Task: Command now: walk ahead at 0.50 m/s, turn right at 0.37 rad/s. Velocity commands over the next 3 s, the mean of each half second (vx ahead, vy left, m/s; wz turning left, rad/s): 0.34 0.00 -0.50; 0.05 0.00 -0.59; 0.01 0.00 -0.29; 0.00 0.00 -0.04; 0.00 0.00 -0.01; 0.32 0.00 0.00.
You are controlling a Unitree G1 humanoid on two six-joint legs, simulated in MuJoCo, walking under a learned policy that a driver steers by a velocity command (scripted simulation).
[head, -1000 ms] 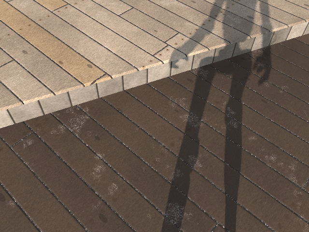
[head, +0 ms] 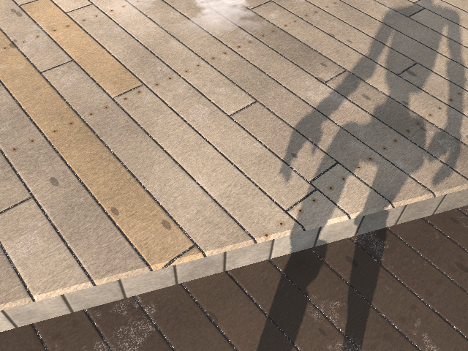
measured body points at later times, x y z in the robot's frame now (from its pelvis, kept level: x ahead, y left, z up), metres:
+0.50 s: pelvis +0.22 -0.05 -0.01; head +0.27 -0.09 +0.44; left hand +0.39 +0.19 -0.12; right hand +0.26 -0.34 -0.14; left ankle +0.29 +0.10 -0.67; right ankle +0.24 -0.12 -0.75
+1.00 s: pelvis +0.30 -0.02 +0.00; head +0.34 -0.02 +0.44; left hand +0.58 +0.16 -0.12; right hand +0.27 -0.33 -0.09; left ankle +0.37 +0.06 -0.75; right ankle +0.20 -0.14 -0.66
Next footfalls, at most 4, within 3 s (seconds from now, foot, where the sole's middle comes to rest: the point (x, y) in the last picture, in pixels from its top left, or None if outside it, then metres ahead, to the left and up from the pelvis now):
0.26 right None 0.28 -0.13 -0.78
0.78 left None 0.40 0.04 -0.78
1.24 right None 0.24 -0.17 -0.78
1.58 left None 0.39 0.02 -0.78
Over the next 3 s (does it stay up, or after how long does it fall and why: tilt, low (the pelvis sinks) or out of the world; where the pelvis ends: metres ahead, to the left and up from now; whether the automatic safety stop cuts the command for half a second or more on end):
stays up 0.40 -0.14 -0.01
